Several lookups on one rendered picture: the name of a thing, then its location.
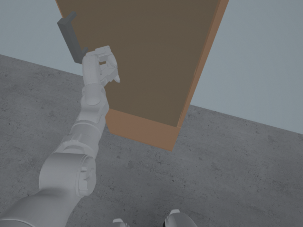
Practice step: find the right robot shin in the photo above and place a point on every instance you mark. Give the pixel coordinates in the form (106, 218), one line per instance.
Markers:
(174, 211)

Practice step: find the robot shin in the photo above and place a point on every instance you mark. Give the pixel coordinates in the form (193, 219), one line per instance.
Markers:
(117, 220)
(174, 211)

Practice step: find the cupboard door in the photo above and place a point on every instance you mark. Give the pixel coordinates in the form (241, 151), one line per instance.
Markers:
(156, 44)

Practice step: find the robot left forearm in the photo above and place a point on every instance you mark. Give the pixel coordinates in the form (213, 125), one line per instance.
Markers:
(89, 125)

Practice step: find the handle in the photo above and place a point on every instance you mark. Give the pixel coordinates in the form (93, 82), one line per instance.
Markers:
(70, 38)

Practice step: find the left robot shin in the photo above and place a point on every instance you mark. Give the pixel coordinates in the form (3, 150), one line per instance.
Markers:
(117, 220)

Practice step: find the robot left hand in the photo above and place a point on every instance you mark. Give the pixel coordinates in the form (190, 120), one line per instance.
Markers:
(94, 73)

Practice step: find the left robot upper arm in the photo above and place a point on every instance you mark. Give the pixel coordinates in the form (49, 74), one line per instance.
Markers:
(65, 179)

